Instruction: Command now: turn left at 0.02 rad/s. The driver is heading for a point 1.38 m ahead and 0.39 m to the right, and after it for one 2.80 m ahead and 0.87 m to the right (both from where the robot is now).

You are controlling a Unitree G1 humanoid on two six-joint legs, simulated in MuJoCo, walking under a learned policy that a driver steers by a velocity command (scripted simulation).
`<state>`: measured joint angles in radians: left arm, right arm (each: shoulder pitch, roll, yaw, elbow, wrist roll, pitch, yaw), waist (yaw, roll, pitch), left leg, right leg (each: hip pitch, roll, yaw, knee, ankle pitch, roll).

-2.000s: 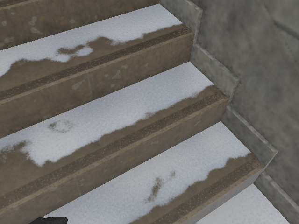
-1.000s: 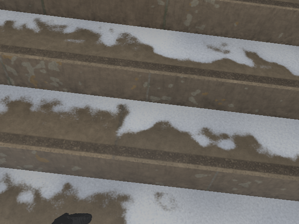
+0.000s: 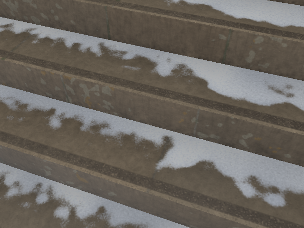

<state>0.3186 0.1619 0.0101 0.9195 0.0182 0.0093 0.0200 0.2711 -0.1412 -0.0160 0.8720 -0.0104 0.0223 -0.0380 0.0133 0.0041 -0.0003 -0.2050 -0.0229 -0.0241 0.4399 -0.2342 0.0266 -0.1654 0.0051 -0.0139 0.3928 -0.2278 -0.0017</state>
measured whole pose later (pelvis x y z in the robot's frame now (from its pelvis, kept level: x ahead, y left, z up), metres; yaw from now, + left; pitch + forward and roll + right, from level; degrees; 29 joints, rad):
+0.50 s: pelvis +0.00 +0.01 +0.00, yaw +0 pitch +0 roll +0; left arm 0.36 0.15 0.00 1.07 0.01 0.03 0.05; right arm 0.30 -0.15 0.00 0.99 -0.01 0.03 -0.03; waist 0.01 0.00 0.00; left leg -0.19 -0.05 -0.01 0.38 -0.20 0.05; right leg -0.17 -0.03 0.00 0.39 -0.22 0.02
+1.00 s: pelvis +0.00 +0.01 +0.00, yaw -1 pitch +1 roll +0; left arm 0.40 0.14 -0.01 1.09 0.01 0.02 0.05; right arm 0.32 -0.16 0.01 1.01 0.00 0.03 -0.03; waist 0.01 0.00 0.00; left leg -0.20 -0.05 0.00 0.39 -0.20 0.05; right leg -0.19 -0.03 0.00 0.39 -0.22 0.02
